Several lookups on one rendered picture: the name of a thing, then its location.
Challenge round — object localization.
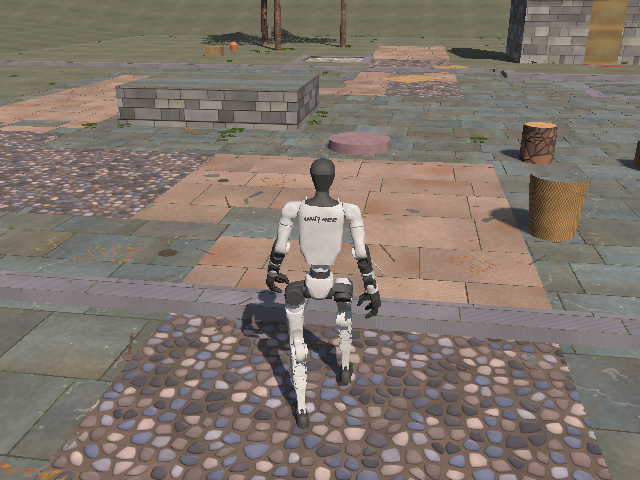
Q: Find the robot right thigh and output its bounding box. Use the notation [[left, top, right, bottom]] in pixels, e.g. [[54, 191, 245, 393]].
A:
[[332, 278, 353, 328]]

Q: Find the right robot shin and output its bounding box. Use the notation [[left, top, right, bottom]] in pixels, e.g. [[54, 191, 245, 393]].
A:
[[338, 311, 352, 370]]

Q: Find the robot left hand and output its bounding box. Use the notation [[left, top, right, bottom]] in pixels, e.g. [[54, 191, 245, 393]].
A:
[[266, 273, 289, 293]]

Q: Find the robot left upper arm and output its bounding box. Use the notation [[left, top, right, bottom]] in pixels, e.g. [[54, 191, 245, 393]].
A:
[[274, 201, 301, 255]]

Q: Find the robot right upper arm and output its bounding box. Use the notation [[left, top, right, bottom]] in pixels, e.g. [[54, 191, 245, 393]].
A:
[[343, 202, 367, 260]]

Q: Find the robot left forearm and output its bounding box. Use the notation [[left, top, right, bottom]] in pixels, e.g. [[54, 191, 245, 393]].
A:
[[267, 239, 285, 277]]

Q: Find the robot right hand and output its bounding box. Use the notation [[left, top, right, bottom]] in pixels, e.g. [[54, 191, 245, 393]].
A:
[[357, 291, 381, 319]]

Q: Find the robot right forearm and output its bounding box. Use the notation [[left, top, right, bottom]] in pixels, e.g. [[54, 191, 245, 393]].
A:
[[357, 244, 378, 294]]

